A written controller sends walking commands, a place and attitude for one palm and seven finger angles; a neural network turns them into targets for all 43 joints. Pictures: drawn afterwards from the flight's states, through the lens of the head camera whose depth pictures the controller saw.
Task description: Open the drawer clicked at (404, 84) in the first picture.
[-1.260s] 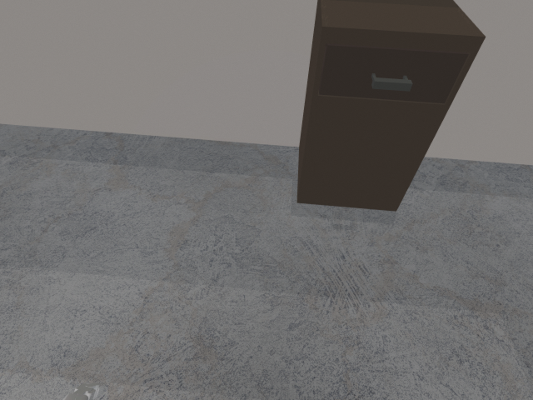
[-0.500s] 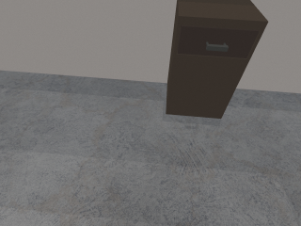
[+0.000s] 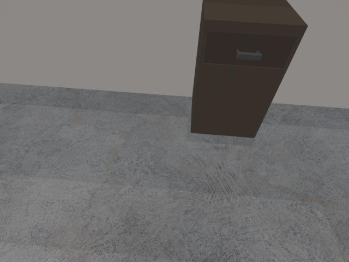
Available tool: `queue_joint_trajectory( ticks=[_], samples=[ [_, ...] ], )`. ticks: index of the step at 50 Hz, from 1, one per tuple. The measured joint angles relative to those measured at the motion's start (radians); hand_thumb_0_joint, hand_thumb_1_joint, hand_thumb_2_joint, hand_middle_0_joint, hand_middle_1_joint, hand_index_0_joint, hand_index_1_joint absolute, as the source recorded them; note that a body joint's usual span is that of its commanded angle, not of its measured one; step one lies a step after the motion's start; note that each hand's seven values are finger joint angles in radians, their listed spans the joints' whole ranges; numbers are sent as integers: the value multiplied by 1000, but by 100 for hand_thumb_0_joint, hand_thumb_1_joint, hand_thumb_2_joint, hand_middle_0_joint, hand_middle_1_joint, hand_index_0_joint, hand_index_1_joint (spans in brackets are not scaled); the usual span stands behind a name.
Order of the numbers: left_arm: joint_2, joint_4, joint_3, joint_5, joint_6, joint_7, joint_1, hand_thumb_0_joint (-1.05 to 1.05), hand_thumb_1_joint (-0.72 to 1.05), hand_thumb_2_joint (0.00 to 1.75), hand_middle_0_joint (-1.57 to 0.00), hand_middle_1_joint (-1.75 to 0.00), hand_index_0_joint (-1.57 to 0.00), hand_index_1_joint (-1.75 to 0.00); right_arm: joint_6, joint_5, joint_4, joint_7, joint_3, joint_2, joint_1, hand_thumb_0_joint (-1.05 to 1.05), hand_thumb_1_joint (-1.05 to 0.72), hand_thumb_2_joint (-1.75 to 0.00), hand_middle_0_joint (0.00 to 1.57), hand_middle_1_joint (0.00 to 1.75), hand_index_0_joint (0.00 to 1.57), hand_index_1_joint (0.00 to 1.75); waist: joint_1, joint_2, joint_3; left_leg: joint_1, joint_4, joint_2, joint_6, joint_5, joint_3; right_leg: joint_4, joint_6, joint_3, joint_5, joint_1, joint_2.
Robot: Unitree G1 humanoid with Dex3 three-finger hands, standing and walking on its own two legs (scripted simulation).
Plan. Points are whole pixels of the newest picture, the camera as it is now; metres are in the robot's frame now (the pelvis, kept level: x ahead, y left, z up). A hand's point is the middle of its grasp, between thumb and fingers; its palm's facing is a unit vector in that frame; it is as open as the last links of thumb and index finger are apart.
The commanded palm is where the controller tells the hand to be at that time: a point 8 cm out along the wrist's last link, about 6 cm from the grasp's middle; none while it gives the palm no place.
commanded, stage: look at it before walking up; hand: left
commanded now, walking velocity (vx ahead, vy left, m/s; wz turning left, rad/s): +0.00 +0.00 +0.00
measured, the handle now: (248, 53) +1.12 -0.34 -0.07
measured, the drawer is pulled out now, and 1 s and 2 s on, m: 0.00 0.00 0.00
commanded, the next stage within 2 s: walk to a spot facing it in 0.18 s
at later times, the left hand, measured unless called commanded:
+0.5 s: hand out of the picture +0.07 +0.23 -0.17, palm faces -0.08 -0.95 -0.31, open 7.4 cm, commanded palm none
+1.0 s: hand out of the picture +0.07 +0.17 -0.17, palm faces -0.27 -0.93 -0.24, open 7.4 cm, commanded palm none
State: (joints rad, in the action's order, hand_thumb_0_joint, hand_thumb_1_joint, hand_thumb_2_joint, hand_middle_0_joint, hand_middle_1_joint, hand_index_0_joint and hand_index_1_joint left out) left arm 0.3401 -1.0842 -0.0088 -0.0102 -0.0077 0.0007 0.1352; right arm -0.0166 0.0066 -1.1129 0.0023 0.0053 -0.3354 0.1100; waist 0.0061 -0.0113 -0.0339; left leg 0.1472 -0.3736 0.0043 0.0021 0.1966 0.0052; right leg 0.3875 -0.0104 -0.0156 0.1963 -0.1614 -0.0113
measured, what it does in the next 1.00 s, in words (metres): lifts its left foot, turning right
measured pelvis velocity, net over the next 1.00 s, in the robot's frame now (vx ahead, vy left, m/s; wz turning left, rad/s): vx -0.04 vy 0.00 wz -0.36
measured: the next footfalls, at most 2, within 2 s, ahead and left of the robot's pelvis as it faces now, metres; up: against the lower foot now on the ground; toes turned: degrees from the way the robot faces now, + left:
left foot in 1.10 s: +0.03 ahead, +0.12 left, +0.00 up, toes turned -25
right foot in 1.54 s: -0.11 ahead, -0.12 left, +0.00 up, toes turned -49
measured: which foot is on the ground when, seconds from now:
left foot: down 0.00-0.62, up 0.64-1.00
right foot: down 0.00-1.00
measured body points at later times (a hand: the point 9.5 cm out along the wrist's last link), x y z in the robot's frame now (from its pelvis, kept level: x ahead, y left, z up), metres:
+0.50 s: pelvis +0.00 +0.00 -0.01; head +0.01 +0.00 +0.44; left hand +0.07 +0.28 -0.15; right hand +0.07 -0.28 -0.14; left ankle +0.00 +0.12 -0.75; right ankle +0.01 -0.13 -0.74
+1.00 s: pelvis -0.04 +0.00 -0.01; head +0.00 -0.02 +0.44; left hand +0.08 +0.22 -0.15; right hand -0.02 -0.28 -0.15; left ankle -0.01 +0.15 -0.70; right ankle +0.00 -0.11 -0.75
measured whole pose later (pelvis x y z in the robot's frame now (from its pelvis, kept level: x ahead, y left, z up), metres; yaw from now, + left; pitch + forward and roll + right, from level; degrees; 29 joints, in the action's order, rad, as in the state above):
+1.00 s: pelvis -0.04 +0.00 -0.01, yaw -21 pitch +2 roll +1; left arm 0.21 -0.93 0.06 -0.02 0.04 0.00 0.26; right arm 0.04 0.00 -0.94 -0.03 -0.05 -0.23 0.12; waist -0.04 -0.02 -0.05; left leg 0.38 -0.84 -0.02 -0.06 0.42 -0.01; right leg 0.45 0.04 -0.15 0.12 -0.35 0.10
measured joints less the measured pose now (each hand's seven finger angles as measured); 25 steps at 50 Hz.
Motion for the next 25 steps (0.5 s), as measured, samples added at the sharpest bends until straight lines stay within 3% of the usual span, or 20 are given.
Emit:
queue_joint_trajectory(
  ticks=[17, 25],
  samples=[
    [4, -5, 2, 0, 3, 1, 4, 0, 90, 90, -20, -30, -20, -30, 0, 0, -2, -3, 2, -1, -4, 1, -91, -89, 20, 30, 20, 30, -6, 1, -5, -13, 14, -1, 0, -3, 4, -12, 0, -4, -3, 10, 1],
    [-28, 55, 23, -3, 52, -4, 50, 0, 91, 90, -20, -30, -20, -30, 23, 3, 78, -21, -18, 54, -1, 1, -91, -89, 20, 30, 20, 30, -19, -10, -18, 42, -90, -21, -4, 54, 78, 137, 2, -75, 43, -97, 25]
  ],
)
